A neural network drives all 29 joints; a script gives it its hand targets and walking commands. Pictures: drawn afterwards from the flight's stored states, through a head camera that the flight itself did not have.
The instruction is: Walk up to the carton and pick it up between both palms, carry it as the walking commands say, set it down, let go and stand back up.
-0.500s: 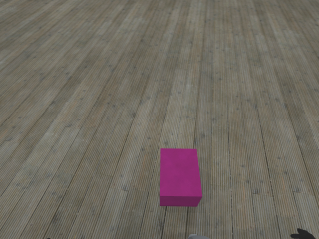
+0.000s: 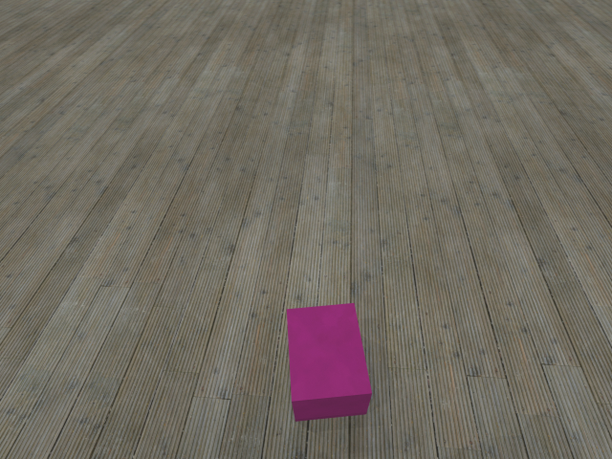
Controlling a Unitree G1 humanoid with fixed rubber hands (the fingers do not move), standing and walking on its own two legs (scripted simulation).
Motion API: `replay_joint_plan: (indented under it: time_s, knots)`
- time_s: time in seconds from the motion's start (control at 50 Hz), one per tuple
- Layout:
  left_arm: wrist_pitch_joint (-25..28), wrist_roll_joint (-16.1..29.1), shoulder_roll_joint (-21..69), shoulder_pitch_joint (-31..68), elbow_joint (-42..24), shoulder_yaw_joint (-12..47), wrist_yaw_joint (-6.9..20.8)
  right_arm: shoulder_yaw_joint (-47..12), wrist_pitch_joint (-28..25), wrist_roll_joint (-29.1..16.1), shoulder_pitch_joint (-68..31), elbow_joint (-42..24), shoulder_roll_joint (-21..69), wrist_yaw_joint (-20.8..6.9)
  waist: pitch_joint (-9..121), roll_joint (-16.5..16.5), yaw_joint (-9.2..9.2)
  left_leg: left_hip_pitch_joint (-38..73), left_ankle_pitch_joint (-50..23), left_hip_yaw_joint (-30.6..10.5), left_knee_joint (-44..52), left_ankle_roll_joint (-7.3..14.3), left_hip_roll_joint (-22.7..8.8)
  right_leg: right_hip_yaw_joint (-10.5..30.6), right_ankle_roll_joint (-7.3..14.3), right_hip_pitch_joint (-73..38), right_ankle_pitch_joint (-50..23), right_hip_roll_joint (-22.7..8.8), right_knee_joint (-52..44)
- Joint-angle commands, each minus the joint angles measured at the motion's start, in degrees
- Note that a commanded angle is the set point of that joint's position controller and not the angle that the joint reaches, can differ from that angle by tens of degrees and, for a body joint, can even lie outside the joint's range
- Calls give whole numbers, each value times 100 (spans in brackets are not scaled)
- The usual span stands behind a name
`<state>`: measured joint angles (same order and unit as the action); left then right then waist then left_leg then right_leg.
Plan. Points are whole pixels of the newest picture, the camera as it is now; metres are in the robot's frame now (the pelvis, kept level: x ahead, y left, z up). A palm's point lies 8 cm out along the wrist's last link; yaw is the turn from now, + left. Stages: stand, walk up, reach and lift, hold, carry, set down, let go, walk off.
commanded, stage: walk up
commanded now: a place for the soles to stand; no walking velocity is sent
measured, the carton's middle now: (325, 360) +0.54 -0.02 -0.66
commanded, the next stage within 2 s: none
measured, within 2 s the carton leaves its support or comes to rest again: neither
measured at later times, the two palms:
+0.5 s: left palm out of the picture +0.13 +0.31 -0.08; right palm out of the picture +0.09 -0.32 -0.08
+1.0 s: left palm out of the picture +0.12 +0.35 -0.09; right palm out of the picture +0.12 -0.30 -0.09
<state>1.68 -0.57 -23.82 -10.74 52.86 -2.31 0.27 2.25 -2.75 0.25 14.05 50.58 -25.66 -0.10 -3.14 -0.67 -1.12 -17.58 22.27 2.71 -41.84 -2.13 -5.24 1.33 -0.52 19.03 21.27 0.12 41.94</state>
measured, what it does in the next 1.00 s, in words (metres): stands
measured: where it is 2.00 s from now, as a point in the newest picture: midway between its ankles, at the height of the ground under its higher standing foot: outside the picture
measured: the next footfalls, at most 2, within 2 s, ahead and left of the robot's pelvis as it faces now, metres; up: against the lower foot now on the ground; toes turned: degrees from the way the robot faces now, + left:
none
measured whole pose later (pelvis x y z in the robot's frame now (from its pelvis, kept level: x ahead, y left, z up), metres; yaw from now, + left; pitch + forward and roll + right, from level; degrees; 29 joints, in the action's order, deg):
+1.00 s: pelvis +0.04 +0.03 +0.01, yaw +0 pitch -2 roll -1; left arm 3.6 -0.6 -24.1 -9.5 57.3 -1.7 -1.2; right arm 3.6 0.6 0.6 8.8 55.2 -24.2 -1.3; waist -4.5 -1.4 -0.7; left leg -15.1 23.9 3.3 -42.9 1.2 -3.6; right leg 0.1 -1.6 12.3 21.4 -2.0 35.2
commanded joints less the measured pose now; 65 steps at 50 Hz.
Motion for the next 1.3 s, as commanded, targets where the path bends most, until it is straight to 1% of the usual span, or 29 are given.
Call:
replay_joint_plan:
  time_s: [0.0, 0.04, 0.1, 0.18, 0.28, 0.32, 0.44, 0.56, 0.58, 0.62, 0.68, 0.72, 0.76, 0.82, 0.88, 0.92, 0.96, 0.98, 1.02, 1.04, 1.06, 1.08, 1.1, 1.12, 1.14, 1.16, 1.18, 1.24, 1.28]
  knots:
    - [208, 35, -1446, 140, -125, -272, -44, 183, -43, -135, -458, -250, -905, 60, 254, 636, 29, -236, -606, 13, 365, 399, 107, 1305, 846, -222, -1656, -956, -1172]
    - [187, 37, -1401, 340, -124, -237, -66, 205, -60, -103, -288, -90, -952, 69, 383, 367, -41, 217, -983, -78, 602, 396, 98, 1262, 903, -265, -2373, -1042, -1116]
    - [176, 67, -1230, 426, -77, -137, -78, 225, -74, -72, -449, 18, -1046, 53, 666, 65, -26, 659, -1691, -117, 873, 538, -172, 735, 563, -255, -2507, -690, -945]
    - [133, 69, -1248, 579, 16, -144, -62, 162, -17, -106, -669, 158, -943, 52, 688, 431, 7, 564, -1342, -154, 1072, 534, -254, 698, 479, -439, -1969, -687, -1131]
    - [114, 23, -1146, 856, 204, -65, -42, 130, 20, -43, -985, 315, -887, 16, 345, 543, -22, 658, -613, -80, 1462, 438, -146, 816, 450, -123, -1274, -754, -1677]
    - [95, 45, -1077, 934, 223, -46, -29, 125, 8, -16, -1014, 400, -945, 14, 399, 167, -20, 699, -633, -136, 1700, 445, -221, 765, 366, -285, -1239, -689, -1699]
    - [81, 58, -1062, 1018, 447, -22, -5, 115, -2, -23, -1166, 595, -927, 14, 449, 302, 50, 855, -1180, -157, 1954, 421, -311, 552, 282, -635, -1796, -635, -1745]
    - [23, 74, -916, 1037, 641, 35, 17, 112, -3, -2, -1328, 682, -922, -4, 447, -161, 71, 939, -1086, -225, 2320, 440, -389, 357, 209, -799, -1847, -563, -1848]
    - [119, 9, -1111, 822, 533, -46, -3, 204, 75, 65, -1101, 595, -1017, -74, 613, -223, 113, 961, -357, -115, 2059, 588, -291, 100, 284, -865, -1187, -472, -1631]
    - [136, -38, -1141, 679, 556, -71, -21, 233, 160, 72, -1130, 592, -978, -101, 289, -79, 133, 628, 572, -132, 1988, 613, -217, 304, 374, -648, -417, -538, -1796]
    - [141, -74, -1257, 657, 466, -103, -24, 275, 193, 73, -1098, 466, -910, -150, -156, 142, 109, 277, 699, -88, 1712, 508, -10, 837, 553, -243, 337, -723, -2120]
    - [134, -73, -1221, 695, 374, -85, -36, 300, 170, 97, -903, 442, -854, -158, 1, 366, -2, 495, 330, -163, 1656, 514, 41, 917, 599, -227, -152, -809, -1989]
    - [169, -33, -1056, 763, 265, -46, -52, 355, 110, 105, -639, 465, -967, -132, 278, 10, -121, 1006, -273, -377, 1905, 626, -232, 359, 445, -144, -1261, -518, -1257]
    - [201, -11, -948, 521, 303, -5, -133, 440, 121, 66, -620, 376, -1200, -97, 454, -291, -55, 1637, -2419, -584, 1582, 1033, -797, -420, 155, 63, -1561, -203, -843]
    - [249, 23, -1159, 135, 333, -89, -164, 392, 214, 24, -707, 200, -1003, -79, 638, -33, 107, 793, -2852, 37, 744, 778, -326, -145, 463, -977, -2395, -408, -1008]
    - [233, 17, -1486, -485, 390, -225, -192, 337, 230, 11, -961, -16, -802, -73, 497, 470, 440, -541, -2029, 277, -256, 512, 149, 874, 1013, -1982, -2880, -1069, -1057]
    - [237, -15, -1713, -814, 351, -333, -277, 315, 244, 52, -1339, -288, -663, -71, 86, 935, 666, -1823, 955, -105, -681, 479, 348, 2051, 1705, -2435, -3543, -2015, -1549]
    - [251, -36, -1686, -757, 290, -340, -290, 306, 230, 41, -1464, -352, -662, -76, -49, 1040, 668, -1965, 1345, -436, -789, 528, 121, 2164, 1837, -2275, -3821, -2275, -1584]
    - [210, -50, -1785, -133, 86, -395, -302, 371, 148, -12, -891, -224, -724, -138, -4, 872, 258, -1101, 983, -361, -33, 585, 71, 1512, 1537, -1488, -3571, -2032, -1212]
    - [167, -12, -1678, 313, -84, -329, -270, 399, 93, -23, -295, -21, -684, -151, 310, 710, -122, -15, -147, -85, 834, 614, 227, 725, 1158, -1003, -3289, -1533, -740]
    - [157, 50, -1248, 840, -274, -172, -239, 501, 71, -1, 242, 237, -938, -84, 584, -198, -541, 1000, -1752, -623, 1732, 626, -102, -100, 543, -292, -3169, -723, 619]
    - [150, 84, -771, 738, -387, -55, -229, 594, 62, 43, 312, 175, -1448, -54, 870, -1521, -594, 1808, -3362, -1842, 2121, 866, -1028, -520, 100, 718, -562, 37, 1529]
    - [33, 60, -871, 564, -268, -61, -274, 512, 93, 37, -34, 48, -1428, -47, 856, -981, -450, 1778, -4036, -2291, 2001, 1218, -1425, 85, 94, 779, 1313, 93, 1401]
    - [-20, 122, -1047, 334, -152, -139, -263, 478, 115, 16, -473, -77, -1234, -24, 708, -654, -180, 1180, -3286, -1986, 1806, 1590, -1369, 217, 90, 429, 1447, -119, 1593]
    - [-17, 198, -1040, 157, -45, -102, -228, 464, 144, 3, -692, -139, -1208, -15, 452, -457, -15, 474, -3195, -1735, 1756, 1693, -1368, 115, 87, 113, 1450, -198, 1429]
    - [-23, 194, -1057, 24, 82, -111, -193, 389, 177, -4, -844, -203, -1096, 1, 163, -457, 62, 49, -2321, -1458, 1867, 1523, -1193, 76, 161, -71, 1398, -219, 1075]
    - [-12, 192, -954, -154, 177, -108, -162, 336, 184, 22, -1034, -169, -1006, 19, -22, -737, 147, 50, -2220, -1203, 1811, 1401, -1016, -42, 145, -30, 1093, -197, 620]
    - [10, 44, -915, -340, 332, -133, -143, 288, 203, -12, -1131, -154, -1008, -2, 214, -477, 289, -89, -2326, -957, 1523, 1037, -787, -356, 95, -875, -658, -137, -769]
    - [35, -53, -1133, -115, 278, -224, -155, 239, 201, -91, -1056, -135, -838, -14, 375, -266, 182, -124, -1972, -759, 1245, 655, -541, 293, 307, -1203, -2136, -568, -1280]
